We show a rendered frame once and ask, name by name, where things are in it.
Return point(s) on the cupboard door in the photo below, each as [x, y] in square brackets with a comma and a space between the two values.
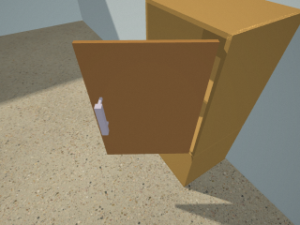
[152, 90]

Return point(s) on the handle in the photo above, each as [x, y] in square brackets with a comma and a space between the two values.
[101, 118]

